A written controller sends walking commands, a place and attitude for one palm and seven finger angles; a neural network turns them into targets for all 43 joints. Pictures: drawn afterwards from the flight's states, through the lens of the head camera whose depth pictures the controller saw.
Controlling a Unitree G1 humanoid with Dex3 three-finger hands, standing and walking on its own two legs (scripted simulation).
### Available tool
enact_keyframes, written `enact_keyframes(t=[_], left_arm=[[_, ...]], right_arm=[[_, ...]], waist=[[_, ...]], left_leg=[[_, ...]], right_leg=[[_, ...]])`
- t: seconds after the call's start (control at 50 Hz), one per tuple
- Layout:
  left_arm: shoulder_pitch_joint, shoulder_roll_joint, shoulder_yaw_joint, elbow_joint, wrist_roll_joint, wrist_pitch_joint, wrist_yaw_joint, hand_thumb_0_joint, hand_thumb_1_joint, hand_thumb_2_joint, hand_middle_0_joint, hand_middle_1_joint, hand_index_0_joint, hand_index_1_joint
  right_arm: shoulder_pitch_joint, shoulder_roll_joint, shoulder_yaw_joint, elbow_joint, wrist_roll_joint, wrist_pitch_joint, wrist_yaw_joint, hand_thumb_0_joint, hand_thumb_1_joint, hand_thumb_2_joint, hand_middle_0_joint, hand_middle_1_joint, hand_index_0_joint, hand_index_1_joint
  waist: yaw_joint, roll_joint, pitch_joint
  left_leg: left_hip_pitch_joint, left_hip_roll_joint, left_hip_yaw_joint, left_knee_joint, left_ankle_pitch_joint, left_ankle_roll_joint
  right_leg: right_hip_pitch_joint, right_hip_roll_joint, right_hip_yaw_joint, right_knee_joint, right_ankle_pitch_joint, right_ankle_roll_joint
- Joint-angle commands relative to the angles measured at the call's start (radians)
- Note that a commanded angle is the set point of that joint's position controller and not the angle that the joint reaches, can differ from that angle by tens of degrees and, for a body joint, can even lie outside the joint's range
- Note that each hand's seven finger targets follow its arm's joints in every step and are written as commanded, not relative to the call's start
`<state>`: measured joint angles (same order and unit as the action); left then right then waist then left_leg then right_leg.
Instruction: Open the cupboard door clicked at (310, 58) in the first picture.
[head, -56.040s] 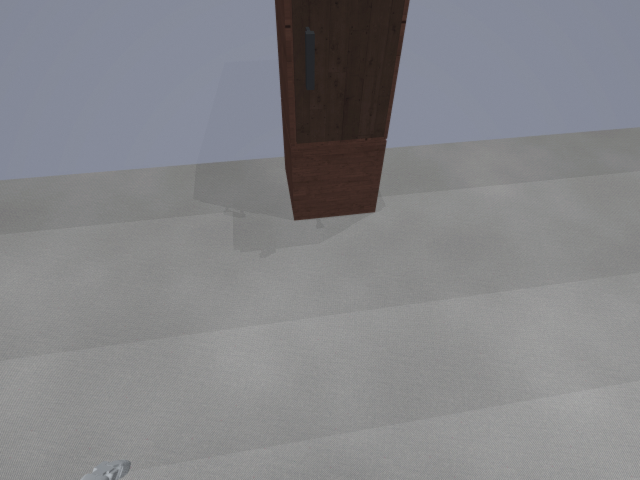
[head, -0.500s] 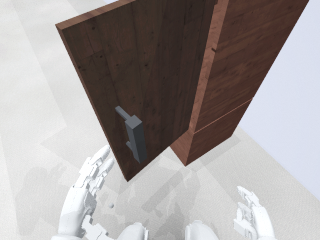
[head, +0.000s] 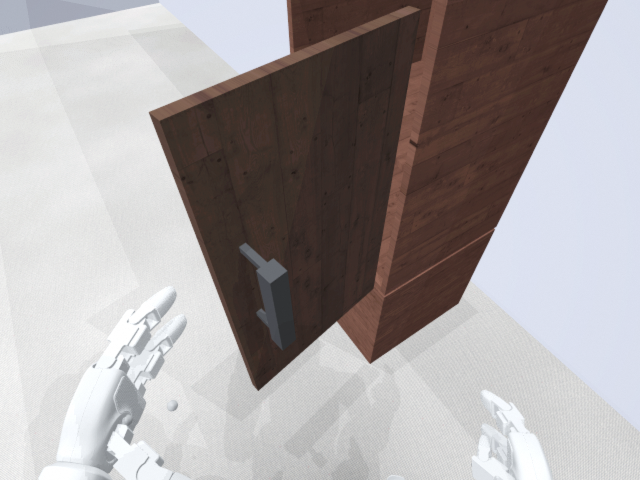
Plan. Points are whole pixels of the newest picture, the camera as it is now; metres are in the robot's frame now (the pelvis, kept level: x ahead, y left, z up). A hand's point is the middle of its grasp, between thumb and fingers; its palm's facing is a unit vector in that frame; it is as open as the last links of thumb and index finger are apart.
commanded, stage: draw the hand back to the body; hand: left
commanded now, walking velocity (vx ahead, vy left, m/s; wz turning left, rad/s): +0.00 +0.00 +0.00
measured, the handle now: (267, 298) +0.34 +0.10 +0.04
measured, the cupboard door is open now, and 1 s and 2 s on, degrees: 100 100 100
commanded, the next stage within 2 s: step back with the hand held close in 1.20 s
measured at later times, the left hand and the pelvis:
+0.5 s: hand (58, 351) +0.20 +0.25 +0.16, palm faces +0.30 -0.88 -0.38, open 13.0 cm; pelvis +0.02 +0.03 +0.05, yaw +0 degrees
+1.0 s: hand out of the picture +0.22 +0.28 +0.23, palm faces +0.46 -0.80 -0.39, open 7.7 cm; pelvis +0.02 +0.02 +0.07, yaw -2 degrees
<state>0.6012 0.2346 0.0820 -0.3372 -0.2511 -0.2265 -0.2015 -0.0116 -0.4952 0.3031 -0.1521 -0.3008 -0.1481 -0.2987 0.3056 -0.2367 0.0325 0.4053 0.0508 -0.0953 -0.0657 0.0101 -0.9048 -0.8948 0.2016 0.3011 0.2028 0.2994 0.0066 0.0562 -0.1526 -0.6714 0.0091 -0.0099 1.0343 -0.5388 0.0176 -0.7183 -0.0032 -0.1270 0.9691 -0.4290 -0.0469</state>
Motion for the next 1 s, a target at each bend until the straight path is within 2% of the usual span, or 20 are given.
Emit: enact_keyframes(t=[0.0, 0.1, 0.12, 0.14, 0.16, 0.18, 0.22, 0.24, 0.26, 0.3, 0.36, 0.42, 0.48, 0.56, 0.64, 0.76, 0.8, 0.86, 0.94, 0.98], left_arm=[[-0.027, 0.133, 0.118, -0.228, -0.031, -0.07, -0.026, 0.0, -0.5, 0.3, -0.15, -0.3, -0.15, -0.3], [-0.027, 0.156, 0.17, -0.267, -0.065, -0.061, -0.038, 0.0, -0.325, 0.375, -0.156, -0.3, -0.156, -0.3], [-0.011, 0.307, 0.198, -0.351, 0.109, 0.002, 0.118, 0.0, -0.29, 0.39, -0.158, -0.3, -0.158, -0.3], [0.036, 0.224, 0.161, -0.351, 0.131, 0.05, 0.192, 0.0, -0.255, 0.405, -0.159, -0.3, -0.159, -0.3], [0.056, 0.155, 0.098, -0.359, 0.141, 0.079, 0.219, 0.0, -0.22, 0.42, -0.16, -0.3, -0.16, -0.3], [0.06, 0.129, 0.072, -0.346, 0.16, 0.1, 0.243, 0.0, -0.185, 0.435, -0.161, -0.3, -0.161, -0.3], [0.048, 0.153, 0.091, -0.332, 0.181, 0.126, 0.282, 0.0, -0.115, 0.465, -0.164, -0.3, -0.164, -0.3], [0.04, 0.169, 0.112, -0.324, 0.188, 0.131, 0.297, 0.0, -0.08, 0.48, -0.165, -0.3, -0.165, -0.3], [0.02, 0.178, 0.116, -0.318, 0.197, 0.134, 0.308, 0.0, -0.045, 0.495, -0.166, -0.3, -0.166, -0.3], [-0.003, 0.192, 0.142, -0.312, 0.206, 0.136, 0.325, 0.0, 0.025, 0.525, -0.169, -0.3, -0.169, -0.3], [-0.055, 0.216, 0.17, -0.321, 0.212, 0.134, 0.341, 0.0, 0.13, 0.57, -0.173, -0.3, -0.173, -0.3], [-0.097, 0.219, 0.181, -0.356, 0.218, 0.126, 0.348, 0.0, 0.235, 0.615, -0.176, -0.3, -0.176, -0.3], [-0.108, 0.233, 0.208, -0.352, 0.218, 0.122, 0.352, 0.0, 0.34, 0.66, -0.18, -0.3, -0.18, -0.3], [-0.109, 0.239, 0.255, -0.293, 0.208, 0.121, 0.346, 0.0, 0.48, 0.72, -0.185, -0.3, -0.185, -0.3], [-0.139, 0.267, 0.322, -0.255, 0.203, 0.11, 0.342, 0.0, 0.62, 0.78, -0.19, -0.3, -0.19, -0.3], [-0.231, 0.308, 0.38, -0.329, 0.198, 0.083, 0.343, 0.0, 0.83, 0.87, -0.198, -0.3, -0.198, -0.3], [-0.236, 0.325, 0.409, -0.317, 0.195, 0.079, 0.346, 0.0, 0.9, 0.9, -0.2, -0.3, -0.2, -0.3], [-0.196, 0.247, 0.342, -0.237, 0.192, 0.092, 0.331, 0.0, 0.9, 0.9, -0.2, -0.3, -0.2, -0.3], [-0.213, 0.27, 0.363, -0.207, 0.193, 0.087, 0.329, 0.0, 0.9, 0.9, -0.2, -0.3, -0.2, -0.3], [-0.226, 0.278, 0.365, -0.233, 0.193, 0.082, 0.328, 0.0, 0.9, 0.9, -0.2, -0.3, -0.2, -0.3]], right_arm=[[-0.095, -0.103, -0.043, -0.165, 0.001, -0.087, -0.008, 0.0, -0.9, -0.9, 0.2, 0.3, 0.2, 0.3], [-0.101, -0.099, -0.04, -0.143, 0.008, -0.112, -0.005, 0.0, -0.9, -0.9, 0.2, 0.3, 0.2, 0.3], [-0.098, -0.097, -0.051, -0.144, -0.015, -0.095, -0.035, 0.0, -0.9, -0.9, 0.2, 0.3, 0.2, 0.3], [-0.098, -0.075, -0.041, -0.137, -0.019, -0.091, -0.041, 0.0, -0.9, -0.9, 0.2, 0.3, 0.2, 0.3], [-0.094, -0.077, -0.036, -0.14, -0.022, -0.089, -0.041, 0.0, -0.9, -0.9, 0.2, 0.3, 0.2, 0.3], [-0.086, -0.078, -0.034, -0.124, -0.022, -0.083, -0.039, 0.0, -0.9, -0.9, 0.2, 0.3, 0.2, 0.3], [-0.092, -0.081, -0.031, -0.106, -0.023, -0.071, -0.038, 0.0, -0.9, -0.9, 0.2, 0.3, 0.2, 0.3], [-0.101, -0.085, -0.034, -0.103, -0.025, -0.068, -0.04, 0.0, -0.9, -0.9, 0.2, 0.3, 0.2, 0.3], [-0.109, -0.087, -0.032, -0.099, -0.027, -0.066, -0.044, 0.0, -0.9, -0.9, 0.2, 0.3, 0.2, 0.3], [-0.116, -0.085, -0.029, -0.09, -0.03, -0.067, -0.048, 0.0, -0.9, -0.9, 0.2, 0.3, 0.2, 0.3], [-0.137, -0.087, -0.021, -0.07, -0.032, -0.075, -0.051, 0.0, -0.9, -0.9, 0.2, 0.3, 0.2, 0.3], [-0.138, -0.088, -0.014, -0.048, -0.034, -0.092, -0.045, 0.0, -0.9, -0.9, 0.2, 0.3, 0.2, 0.3], [-0.145, -0.089, -0.013, -0.021, -0.039, -0.109, -0.037, 0.0, -0.9, -0.9, 0.2, 0.3, 0.2, 0.3], [-0.172, -0.092, -0.019, 0.005, -0.042, -0.109, -0.025, 0.0, -0.9, -0.9, 0.2, 0.3, 0.2, 0.3], [-0.191, -0.096, -0.026, 0.027, -0.044, -0.098, -0.018, 0.0, -0.9, -0.9, 0.2, 0.3, 0.2, 0.3], [-0.204, -0.095, -0.031, 0.046, -0.049, -0.102, -0.01, 0.0, -0.9, -0.9, 0.2, 0.3, 0.2, 0.3], [-0.206, -0.097, -0.035, 0.056, -0.051, -0.105, -0.008, 0.0, -0.9, -0.9, 0.2, 0.3, 0.2, 0.3], [-0.209, -0.099, -0.04, 0.064, -0.046, -0.093, 0.001, 0.0, -0.9, -0.9, 0.2, 0.3, 0.2, 0.3], [-0.219, -0.108, -0.047, 0.068, -0.048, -0.079, 0.002, 0.0, -0.9, -0.9, 0.2, 0.3, 0.2, 0.3], [-0.227, -0.103, -0.049, 0.062, -0.047, -0.075, 0.001, 0.0, -0.9, -0.9, 0.2, 0.3, 0.2, 0.3]], waist=[[0.003, -0.019, -0.073], [0.013, 0.023, -0.101], [0.066, 0.043, -0.127], [0.045, 0.05, -0.072], [0.029, 0.036, -0.036], [0.022, 0.068, -0.008], [0.022, 0.042, 0.011], [0.027, -0.021, 0.008], [0.022, -0.054, 0.017], [0.027, -0.069, 0.018], [0.034, -0.01, 0.043], [0.038, 0.042, 0.031], [0.044, 0.06, 0.045], [0.052, -0.02, 0.084], [0.061, -0.004, 0.112], [0.063, 0.081, 0.059], [0.065, 0.06, 0.056], [0.054, 0.028, 0.12], [0.062, -0.006, 0.141], [0.062, -0.001, 0.117]], left_leg=[[0.003, -0.023, -0.03, -0.183, 0.195, 0.001], [0.079, -0.021, -0.037, -0.223, 0.289, -0.007], [0.106, 0.002, -0.02, -0.29, 0.305, -0.003], [0.117, -0.007, -0.019, -0.314, 0.301, -0.004], [0.123, 0.0, -0.029, -0.329, 0.311, -0.008], [0.142, 0.007, -0.029, -0.338, 0.333, -0.008], [0.182, 0.015, -0.034, -0.362, 0.357, -0.007], [0.196, 0.016, -0.034, -0.374, 0.368, -0.003], [0.214, 0.017, -0.029, -0.387, 0.356, -0.001], [0.25, 0.017, -0.028, -0.422, 0.351, 0.0], [0.299, 0.017, -0.027, -0.474, 0.366, -0.003], [0.364, 0.024, -0.043, -0.515, 0.466, -0.016], [0.406, 0.033, -0.048, -0.552, 0.547, -0.033], [0.43, 0.038, -0.039, -0.597, 0.573, -0.037], [0.447, 0.038, -0.025, -0.637, 0.56, -0.038], [0.512, 0.035, -0.021, -0.666, 0.626, -0.043], [0.522, 0.034, -0.017, -0.67, 0.645, -0.042], [0.521, 0.039, -0.009, -0.683, 0.62, -0.036], [0.508, 0.033, -0.008, -0.705, 0.534, -0.022], [0.515, 0.029, -0.004, -0.707, 0.505, -0.014]], right_leg=[[0.225, -0.001, 0.122, -0.216, 0.053, 0.023], [0.282, 0.012, 0.087, -0.211, 0.197, 0.021], [0.333, -0.013, 0.132, -0.25, 0.201, 0.007], [0.324, -0.012, 0.118, -0.28, 0.191, 0.011], [0.312, -0.013, 0.101, -0.277, 0.193, 0.014], [0.319, -0.013, 0.095, -0.283, 0.204, 0.015], [0.34, -0.01, 0.086, -0.31, 0.215, 0.017], [0.366, -0.008, 0.084, -0.332, 0.227, 0.017], [0.376, -0.01, 0.085, -0.344, 0.226, 0.022], [0.411, -0.012, 0.082, -0.367, 0.226, 0.023], [0.453, -0.016, 0.084, -0.403, 0.234, 0.02], [0.495, -0.014, 0.078, -0.422, 0.271, 0.02], [0.535, -0.012, 0.074, -0.449, 0.305, 0.019], [0.587, -0.007, 0.073, -0.494, 0.34, 0.019], [0.627, -0.003, 0.08, -0.535, 0.351, 0.015], [0.683, -0.006, 0.09, -0.564, 0.398, 0.016], [0.694, -0.004, 0.091, -0.572, 0.419, 0.016], [0.668, -0.003, 0.09, -0.594, 0.4, 0.021], [0.677, 0.0, 0.091, -0.614, 0.362, 0.02], [0.687, -0.001, 0.101, -0.618, 0.353, 0.02]])
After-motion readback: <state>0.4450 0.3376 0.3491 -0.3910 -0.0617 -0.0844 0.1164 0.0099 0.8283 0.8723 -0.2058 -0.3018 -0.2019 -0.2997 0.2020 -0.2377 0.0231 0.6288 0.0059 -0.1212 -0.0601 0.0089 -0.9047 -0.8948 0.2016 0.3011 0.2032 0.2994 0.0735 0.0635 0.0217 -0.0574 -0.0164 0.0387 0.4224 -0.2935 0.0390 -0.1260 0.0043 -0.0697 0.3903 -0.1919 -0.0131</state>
